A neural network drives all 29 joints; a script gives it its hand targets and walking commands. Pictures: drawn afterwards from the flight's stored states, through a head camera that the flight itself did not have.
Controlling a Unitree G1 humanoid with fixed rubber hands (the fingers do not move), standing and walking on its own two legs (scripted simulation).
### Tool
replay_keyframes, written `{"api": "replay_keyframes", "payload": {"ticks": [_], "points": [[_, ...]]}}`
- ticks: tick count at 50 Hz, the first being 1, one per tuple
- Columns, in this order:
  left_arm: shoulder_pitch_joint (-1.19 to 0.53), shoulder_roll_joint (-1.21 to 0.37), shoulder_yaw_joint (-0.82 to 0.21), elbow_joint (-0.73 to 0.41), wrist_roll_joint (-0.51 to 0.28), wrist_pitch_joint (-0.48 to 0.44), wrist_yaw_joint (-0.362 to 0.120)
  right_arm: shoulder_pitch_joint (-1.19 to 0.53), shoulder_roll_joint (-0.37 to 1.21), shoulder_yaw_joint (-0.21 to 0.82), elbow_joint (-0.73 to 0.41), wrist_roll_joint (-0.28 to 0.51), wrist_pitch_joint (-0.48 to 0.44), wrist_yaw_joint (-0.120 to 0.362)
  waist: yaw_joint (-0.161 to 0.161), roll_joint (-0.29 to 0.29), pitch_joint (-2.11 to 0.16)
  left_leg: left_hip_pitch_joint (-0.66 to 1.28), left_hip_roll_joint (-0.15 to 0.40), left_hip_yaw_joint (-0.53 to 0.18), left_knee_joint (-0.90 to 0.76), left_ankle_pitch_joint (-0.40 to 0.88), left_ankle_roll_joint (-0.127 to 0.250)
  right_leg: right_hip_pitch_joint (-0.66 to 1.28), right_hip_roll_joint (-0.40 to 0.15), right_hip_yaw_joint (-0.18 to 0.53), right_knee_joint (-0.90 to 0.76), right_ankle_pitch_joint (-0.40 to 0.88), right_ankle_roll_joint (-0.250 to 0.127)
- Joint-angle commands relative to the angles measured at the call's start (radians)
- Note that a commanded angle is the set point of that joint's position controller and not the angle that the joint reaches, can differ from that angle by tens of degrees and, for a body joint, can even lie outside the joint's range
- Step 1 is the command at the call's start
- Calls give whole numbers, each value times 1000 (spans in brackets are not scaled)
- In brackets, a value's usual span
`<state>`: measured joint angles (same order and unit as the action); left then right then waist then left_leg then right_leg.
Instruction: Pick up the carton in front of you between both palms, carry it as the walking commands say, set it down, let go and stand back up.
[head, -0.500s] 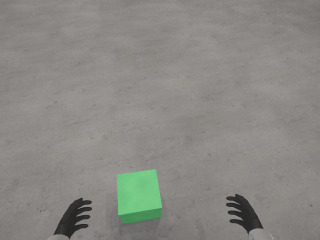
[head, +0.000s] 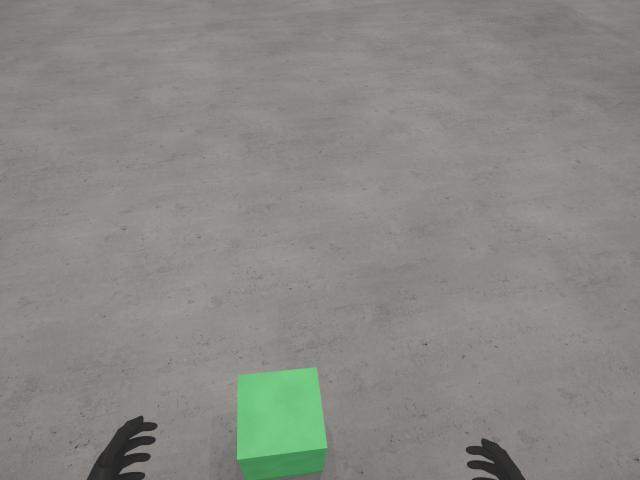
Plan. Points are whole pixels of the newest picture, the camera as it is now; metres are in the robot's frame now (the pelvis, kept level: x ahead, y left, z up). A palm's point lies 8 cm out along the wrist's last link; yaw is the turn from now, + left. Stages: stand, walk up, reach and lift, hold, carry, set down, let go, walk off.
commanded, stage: stand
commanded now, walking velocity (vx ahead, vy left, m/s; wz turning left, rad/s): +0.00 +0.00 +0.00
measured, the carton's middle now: (281, 425) +0.39 +0.08 -0.64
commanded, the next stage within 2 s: none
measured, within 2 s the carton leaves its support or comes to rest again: neither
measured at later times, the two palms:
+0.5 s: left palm out of the picture +0.06 +0.29 -0.12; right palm out of the picture +0.14 -0.23 -0.13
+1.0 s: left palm out of the picture +0.00 +0.29 -0.13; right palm out of the picture +0.12 -0.23 -0.13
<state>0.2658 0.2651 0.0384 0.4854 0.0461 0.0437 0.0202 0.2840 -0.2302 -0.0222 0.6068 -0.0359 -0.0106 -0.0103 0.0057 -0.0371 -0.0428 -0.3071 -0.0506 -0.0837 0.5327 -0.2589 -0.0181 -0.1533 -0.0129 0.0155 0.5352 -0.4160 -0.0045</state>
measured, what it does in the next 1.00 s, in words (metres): stands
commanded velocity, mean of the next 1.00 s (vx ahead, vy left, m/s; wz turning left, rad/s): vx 0.00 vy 0.00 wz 0.00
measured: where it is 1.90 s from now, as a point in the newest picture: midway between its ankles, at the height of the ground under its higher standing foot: outside the picture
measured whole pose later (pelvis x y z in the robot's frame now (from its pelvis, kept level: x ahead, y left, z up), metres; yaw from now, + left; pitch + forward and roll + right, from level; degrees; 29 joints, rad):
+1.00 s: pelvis +0.01 +0.01 -0.02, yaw +9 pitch +2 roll +0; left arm 0.41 0.29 0.01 0.71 0.02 0.05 0.06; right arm 0.33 -0.26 0.00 0.76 -0.02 0.01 -0.04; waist 0.03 -0.01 -0.03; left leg -0.42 -0.11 -0.19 0.75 -0.36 0.00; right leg -0.15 -0.05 -0.14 0.64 -0.52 0.01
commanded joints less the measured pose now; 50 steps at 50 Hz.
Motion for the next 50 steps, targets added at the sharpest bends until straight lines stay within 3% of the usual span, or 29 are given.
{"api": "replay_keyframes", "payload": {"ticks": [1, 4, 6, 13, 19, 29, 50], "points": [[9, 120, 34, -23, 1, -81, 20, -25, -108, -31, -18, -7, -63, 4, 14, 2, 48, -103, 44, -36, -30, 62, -6, -99, -105, 81, -116, -107, -10], [25, 124, 32, 0, -11, -93, 26, 9, -116, -32, 26, 2, -83, 12, 15, 55, -49, -58, 54, -64, 30, 305, 18, -48, -81, 23, -13, 131, 4], [65, 127, 30, 17, -22, -88, 31, 42, -131, -35, 53, 8, -80, 7, 24, 73, -89, -41, 52, -79, 62, 401, 32, -26, -67, -11, 43, 230, 19], [123, 134, 15, 54, -29, -53, 47, 87, -137, -29, 81, 14, -43, -12, 18, 12, -48, -85, 23, -74, 129, 356, 49, -48, -82, -50, 76, 356, 4], [154, 135, 11, 80, -32, -37, 53, 95, -142, -27, 92, 17, -22, -19, 14, 36, -36, -78, 23, -107, 135, 394, 62, -47, -66, -79, 88, 336, 4], [175, 138, 8, 115, -28, -18, 54, 76, -136, -20, 92, 15, -3, -27, 18, 33, -10, -102, 4, -105, 144, 328, 61, -18, -78, -99, 62, 340, -13], [206, 149, 3, 185, -21, -3, 43, 74, -147, -10, 106, 16, 15, -29, 20, 49, 45, -114, -1, -138, 112, 259, 63, -7, -82, -111, 5, 196, -36]]}}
